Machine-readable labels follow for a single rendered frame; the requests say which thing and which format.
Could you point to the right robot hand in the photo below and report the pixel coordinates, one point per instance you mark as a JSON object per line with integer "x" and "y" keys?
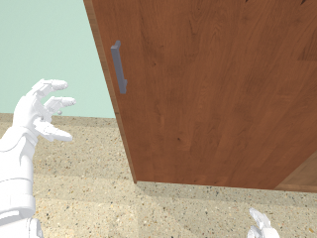
{"x": 264, "y": 230}

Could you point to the left robot forearm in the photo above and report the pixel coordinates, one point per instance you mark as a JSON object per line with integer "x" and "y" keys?
{"x": 17, "y": 148}

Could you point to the handle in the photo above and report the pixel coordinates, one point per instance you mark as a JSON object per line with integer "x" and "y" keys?
{"x": 122, "y": 82}

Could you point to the left robot upper arm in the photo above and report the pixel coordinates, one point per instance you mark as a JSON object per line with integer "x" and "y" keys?
{"x": 25, "y": 228}

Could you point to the left robot hand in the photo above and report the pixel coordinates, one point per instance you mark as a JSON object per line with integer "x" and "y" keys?
{"x": 29, "y": 110}

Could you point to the wardrobe door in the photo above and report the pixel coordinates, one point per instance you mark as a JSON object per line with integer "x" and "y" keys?
{"x": 219, "y": 92}
{"x": 305, "y": 174}

